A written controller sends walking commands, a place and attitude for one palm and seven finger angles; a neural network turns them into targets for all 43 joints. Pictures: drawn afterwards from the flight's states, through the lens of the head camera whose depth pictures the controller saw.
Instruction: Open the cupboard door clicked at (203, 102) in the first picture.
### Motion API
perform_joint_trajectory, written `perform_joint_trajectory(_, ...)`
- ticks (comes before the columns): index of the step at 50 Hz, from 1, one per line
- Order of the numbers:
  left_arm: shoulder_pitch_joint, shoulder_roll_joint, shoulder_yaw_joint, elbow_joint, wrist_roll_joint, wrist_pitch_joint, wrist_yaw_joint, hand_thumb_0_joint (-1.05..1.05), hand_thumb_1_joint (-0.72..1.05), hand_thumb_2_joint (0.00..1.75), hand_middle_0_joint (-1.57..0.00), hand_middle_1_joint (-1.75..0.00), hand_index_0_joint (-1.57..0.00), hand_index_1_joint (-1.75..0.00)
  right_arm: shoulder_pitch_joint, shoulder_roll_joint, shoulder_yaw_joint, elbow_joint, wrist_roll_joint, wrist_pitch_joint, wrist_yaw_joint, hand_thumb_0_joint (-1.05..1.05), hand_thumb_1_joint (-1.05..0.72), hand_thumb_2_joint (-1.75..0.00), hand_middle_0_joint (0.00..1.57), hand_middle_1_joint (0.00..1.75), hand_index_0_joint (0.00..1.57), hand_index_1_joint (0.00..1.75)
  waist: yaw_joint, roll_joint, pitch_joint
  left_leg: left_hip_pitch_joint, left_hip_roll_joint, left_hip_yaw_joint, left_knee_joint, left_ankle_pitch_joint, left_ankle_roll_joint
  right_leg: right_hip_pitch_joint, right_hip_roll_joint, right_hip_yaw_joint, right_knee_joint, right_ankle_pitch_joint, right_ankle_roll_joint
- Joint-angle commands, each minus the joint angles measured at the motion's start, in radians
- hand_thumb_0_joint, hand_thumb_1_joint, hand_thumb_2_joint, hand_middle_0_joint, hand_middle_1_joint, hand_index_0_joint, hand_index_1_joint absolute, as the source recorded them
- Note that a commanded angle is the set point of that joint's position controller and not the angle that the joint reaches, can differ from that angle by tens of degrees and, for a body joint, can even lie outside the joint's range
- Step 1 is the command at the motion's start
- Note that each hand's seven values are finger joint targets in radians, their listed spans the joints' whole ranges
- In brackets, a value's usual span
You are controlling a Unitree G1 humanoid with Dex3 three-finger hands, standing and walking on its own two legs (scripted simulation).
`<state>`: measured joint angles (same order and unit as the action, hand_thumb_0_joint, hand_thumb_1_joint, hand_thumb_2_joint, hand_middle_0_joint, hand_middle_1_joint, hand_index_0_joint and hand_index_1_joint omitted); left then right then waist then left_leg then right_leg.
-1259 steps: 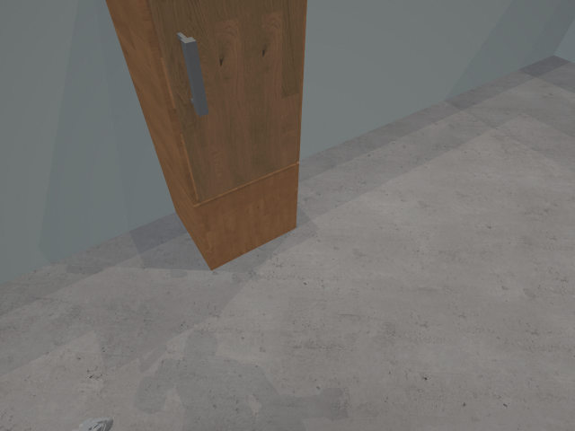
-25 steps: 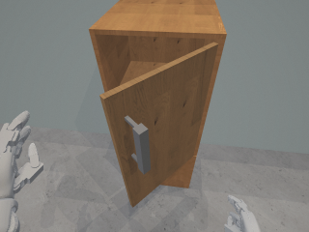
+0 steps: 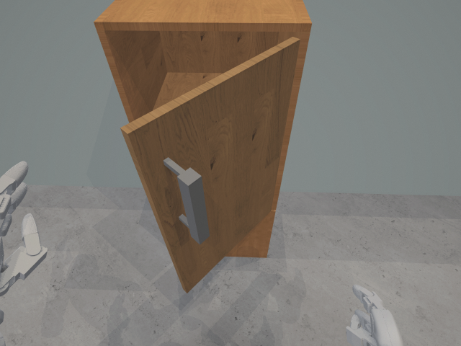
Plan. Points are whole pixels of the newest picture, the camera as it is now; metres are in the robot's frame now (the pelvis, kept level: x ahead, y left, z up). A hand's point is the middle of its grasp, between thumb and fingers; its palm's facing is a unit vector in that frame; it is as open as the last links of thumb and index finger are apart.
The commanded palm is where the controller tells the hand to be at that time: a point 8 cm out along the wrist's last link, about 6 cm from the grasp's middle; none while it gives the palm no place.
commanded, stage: step back with the hand held close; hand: left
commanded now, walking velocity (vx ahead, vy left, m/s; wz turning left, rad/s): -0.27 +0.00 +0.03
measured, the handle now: (186, 202) +0.33 +0.10 +0.08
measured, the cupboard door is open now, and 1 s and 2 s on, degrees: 49 49 49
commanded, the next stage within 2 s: stop stepping back and stand still in 0.86 s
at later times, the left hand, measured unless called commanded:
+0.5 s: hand out of the picture +0.12 +0.26 +0.16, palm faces +0.45 -0.78 -0.44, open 7.4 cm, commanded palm +0.05 +0.31 +0.18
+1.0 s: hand out of the picture +0.05 +0.21 +0.17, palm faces +0.29 -0.82 -0.50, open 7.4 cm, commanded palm -0.01 +0.26 +0.18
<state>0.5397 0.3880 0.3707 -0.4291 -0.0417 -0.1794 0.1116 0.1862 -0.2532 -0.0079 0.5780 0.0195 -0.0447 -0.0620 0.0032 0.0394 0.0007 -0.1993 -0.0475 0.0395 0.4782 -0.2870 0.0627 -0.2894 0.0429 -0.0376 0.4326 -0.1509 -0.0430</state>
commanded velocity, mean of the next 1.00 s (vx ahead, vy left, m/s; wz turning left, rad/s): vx -0.30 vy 0.01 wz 0.01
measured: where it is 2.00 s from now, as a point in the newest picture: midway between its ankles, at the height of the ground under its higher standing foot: outside the picture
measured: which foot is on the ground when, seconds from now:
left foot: down 0.00-0.90, up 0.92-1.00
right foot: down 0.00-0.52, up 0.54-0.88, down 0.90-1.00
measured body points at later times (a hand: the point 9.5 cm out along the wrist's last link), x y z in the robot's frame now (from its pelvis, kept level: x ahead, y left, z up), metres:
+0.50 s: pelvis -0.07 +0.01 -0.02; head -0.06 +0.02 +0.43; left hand +0.09 +0.30 +0.18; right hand +0.09 -0.23 -0.10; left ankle -0.02 +0.08 -0.74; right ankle +0.03 -0.10 -0.74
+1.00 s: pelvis -0.18 -0.02 +0.00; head -0.14 +0.00 +0.45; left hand +0.02 +0.26 +0.20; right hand +0.01 -0.25 -0.07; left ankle -0.08 +0.07 -0.71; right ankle -0.27 -0.13 -0.74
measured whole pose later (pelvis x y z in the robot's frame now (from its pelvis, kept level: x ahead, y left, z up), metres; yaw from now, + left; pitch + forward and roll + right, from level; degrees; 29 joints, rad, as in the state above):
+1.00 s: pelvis -0.18 -0.02 +0.00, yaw -5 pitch +4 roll +0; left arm 0.56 0.48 0.43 -0.58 -0.05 -0.23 0.11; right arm 0.12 -0.18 0.03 0.60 0.01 -0.09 -0.04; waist 0.03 -0.05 0.00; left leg -0.54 0.01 0.06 0.70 -0.31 -0.01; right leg -0.15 0.02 0.00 0.43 -0.35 -0.02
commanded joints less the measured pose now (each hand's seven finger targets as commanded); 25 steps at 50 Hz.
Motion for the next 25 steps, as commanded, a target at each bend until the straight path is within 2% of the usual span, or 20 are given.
perform_joint_trajectory(1,-0.014,0.228,0.201,-0.262,0.002,-0.064,0.038,0.00,0.90,0.90,-0.20,-0.30,-0.20,-0.30,-0.102,-0.106,-0.050,-0.175,-0.001,-0.038,-0.013,0.00,-0.90,-0.90,0.20,0.30,0.20,0.30,0.009,0.015,-0.168,-0.091,0.122,-0.142,-0.047,0.268,-0.037,0.159,-0.160,0.174,0.049,0.291,-0.015)
perform_joint_trajectory(3,0.006,0.214,0.195,-0.266,0.004,-0.064,0.041,0.00,0.90,0.90,-0.20,-0.30,-0.20,-0.30,-0.094,-0.105,-0.050,-0.185,-0.002,-0.037,-0.015,0.00,-0.90,-0.90,0.20,0.30,0.20,0.30,0.011,0.034,-0.155,-0.132,0.148,-0.164,-0.076,0.268,-0.035,0.158,-0.133,0.156,0.102,0.257,0.001)
perform_joint_trajectory(6,-0.002,0.207,0.200,-0.267,0.013,-0.062,0.043,0.00,0.90,0.90,-0.20,-0.30,-0.20,-0.30,-0.098,-0.112,-0.053,-0.196,-0.007,-0.036,-0.018,0.00,-0.90,-0.90,0.20,0.30,0.20,0.30,0.016,0.056,-0.124,-0.246,0.185,-0.194,-0.132,0.178,-0.009,0.195,-0.096,0.138,0.177,0.179,0.024)
perform_joint_trajectory(10,-0.058,0.159,0.169,-0.258,0.043,-0.059,0.057,0.00,0.90,0.90,-0.20,-0.30,-0.20,-0.30,-0.062,-0.120,-0.059,-0.202,-0.030,-0.043,-0.025,0.00,-0.90,-0.90,0.20,0.30,0.20,0.30,0.000,0.067,-0.022,-0.455,0.251,-0.248,-0.211,-0.095,0.030,0.219,-0.057,0.116,0.311,-0.013,0.039)
perform_joint_trajectory(11,-0.078,0.177,0.186,-0.257,0.050,-0.062,0.060,0.00,0.90,0.90,-0.20,-0.30,-0.20,-0.30,-0.067,-0.121,-0.062,-0.201,-0.035,-0.046,-0.030,0.00,-0.90,-0.90,0.20,0.30,0.20,0.30,0.003,0.048,-0.012,-0.489,0.264,-0.265,-0.225,-0.146,0.046,0.232,-0.051,0.114,0.325,-0.034,0.043)
perform_joint_trajectory(13,-0.077,0.157,0.178,-0.247,0.061,-0.067,0.070,0.00,0.90,0.90,-0.20,-0.30,-0.20,-0.30,-0.048,-0.116,-0.066,-0.196,-0.047,-0.053,-0.035,0.00,-0.90,-0.90,0.20,0.30,0.20,0.30,-0.012,0.015,-0.008,-0.485,0.255,-0.266,-0.183,-0.140,0.053,0.213,-0.052,0.125,0.323,-0.034,0.034)
perform_joint_trajectory(14,-0.068,0.162,0.183,-0.247,0.058,-0.072,0.070,0.00,0.90,0.90,-0.20,-0.30,-0.20,-0.30,-0.044,-0.112,-0.065,-0.194,-0.043,-0.057,-0.033,0.00,-0.90,-0.90,0.20,0.30,0.20,0.30,-0.013,0.016,-0.033,-0.450,0.234,-0.248,-0.135,-0.098,0.052,0.201,-0.067,0.154,0.289,0.035,0.025)
perform_joint_trajectory(15,-0.083,0.161,0.184,-0.266,0.057,-0.075,0.066,0.00,0.90,0.90,-0.20,-0.30,-0.20,-0.30,-0.039,-0.111,-0.065,-0.194,-0.038,-0.058,-0.029,0.00,-0.90,-0.90,0.20,0.30,0.20,0.30,-0.016,-0.019,-0.060,-0.456,0.212,-0.227,-0.098,-0.122,0.044,0.219,-0.087,0.184,0.274,0.076,0.016)
perform_joint_trajectory(16,-0.089,0.170,0.189,-0.280,0.056,-0.075,0.065,0.00,0.90,0.90,-0.20,-0.30,-0.20,-0.30,-0.037,-0.111,-0.066,-0.194,-0.038,-0.055,-0.029,0.00,-0.90,-0.90,0.20,0.30,0.20,0.30,-0.018,-0.033,-0.072,-0.435,0.171,-0.197,-0.042,-0.161,0.031,0.188,-0.123,0.238,0.217,0.106,-0.002)
perform_joint_trajectory(17,-0.096,0.174,0.184,-0.279,0.048,-0.077,0.060,0.00,0.90,0.90,-0.20,-0.30,-0.20,-0.30,-0.037,-0.103,-0.064,-0.198,-0.024,-0.055,-0.022,0.00,-0.90,-0.90,0.20,0.30,0.20,0.30,-0.022,-0.071,-0.069,-0.406,0.130,-0.169,0.021,-0.222,0.019,0.127,-0.174,0.305,0.138,0.075,-0.025)
perform_joint_trajectory(18,-0.084,0.187,0.190,-0.269,0.037,-0.082,0.056,0.00,0.90,0.90,-0.20,-0.30,-0.20,-0.30,-0.031,-0.094,-0.061,-0.195,-0.014,-0.055,-0.014,0.00,-0.90,-0.90,0.20,0.30,0.20,0.30,-0.024,-0.134,-0.077,-0.340,0.089,-0.144,0.104,-0.239,0.004,0.042,-0.230,0.376,0.040,-0.012,-0.053)
perform_joint_trajectory(19,-0.081,0.190,0.186,-0.280,0.031,-0.091,0.056,0.00,0.90,0.90,-0.20,-0.30,-0.20,-0.30,-0.027,-0.087,-0.061,-0.186,-0.009,-0.055,-0.006,0.00,-0.90,-0.90,0.20,0.30,0.20,0.30,-0.028,-0.167,-0.087,-0.256,0.061,-0.126,0.200,-0.207,-0.012,-0.039,-0.279,0.429,-0.044,-0.092,-0.084)
perform_joint_trajectory(20,-0.080,0.199,0.188,-0.304,0.026,-0.100,0.058,0.00,0.90,0.90,-0.20,-0.30,-0.20,-0.30,-0.026,-0.077,-0.055,-0.173,-0.010,-0.054,0.001,0.00,-0.90,-0.90,0.20,0.30,0.20,0.30,-0.030,-0.165,-0.105,-0.182,0.050,-0.105,0.270,-0.162,-0.023,-0.089,-0.316,0.440,-0.085,-0.106,-0.103)
perform_joint_trajectory(21,-0.072,0.218,0.208,-0.318,0.023,-0.107,0.063,0.00,0.90,0.90,-0.20,-0.30,-0.20,-0.30,-0.038,-0.066,-0.051,-0.169,-0.010,-0.053,0.003,0.00,-0.90,-0.90,0.20,0.30,0.20,0.30,-0.028,-0.151,-0.124,-0.147,0.049,-0.095,0.300,-0.140,-0.032,-0.104,-0.332,0.420,-0.087,-0.063,-0.111)
perform_joint_trajectory(22,-0.043,0.214,0.208,-0.311,0.019,-0.109,0.064,0.00,0.90,0.90,-0.20,-0.30,-0.20,-0.30,-0.039,-0.056,-0.043,-0.163,-0.010,-0.054,0.004,0.00,-0.90,-0.90,0.20,0.30,0.20,0.30,-0.026,-0.169,-0.129,-0.128,0.062,-0.097,0.272,-0.142,-0.033,-0.102,-0.331,0.379,-0.066,-0.027,-0.105)
perform_joint_trajectory(23,-0.020,0.224,0.223,-0.315,0.019,-0.109,0.066,0.00,0.90,0.90,-0.20,-0.30,-0.20,-0.30,-0.037,-0.060,-0.043,-0.166,-0.008,-0.054,0.002,0.00,-0.90,-0.90,0.20,0.30,0.20,0.30,-0.025,-0.153,-0.131,-0.108,0.074,-0.095,0.196,-0.125,-0.030,-0.111,-0.308,0.338,-0.035,-0.034,-0.085)
perform_joint_trajectory(24,0.004,0.227,0.234,-0.326,0.015,-0.113,0.066,0.00,0.90,0.90,-0.20,-0.30,-0.20,-0.30,-0.046,-0.066,-0.043,-0.168,-0.010,-0.055,-0.001,0.00,-0.90,-0.90,0.20,0.30,0.20,0.30,-0.021,-0.084,-0.119,-0.096,0.095,-0.113,0.085,-0.110,-0.018,-0.135,-0.258,0.290,0.018,-0.070,-0.054)
perform_joint_trajectory(25,0.000,0.229,0.237,-0.357,0.016,-0.125,0.065,0.00,0.90,0.90,-0.20,-0.30,-0.20,-0.30,-0.063,-0.084,-0.044,-0.175,-0.015,-0.058,-0.007,0.00,-0.90,-0.90,0.20,0.30,0.20,0.30,-0.014,0.058,-0.078,-0.152,0.163,-0.194,-0.045,-0.172,0.011,-0.154,-0.172,0.229,0.114,-0.143,-0.011)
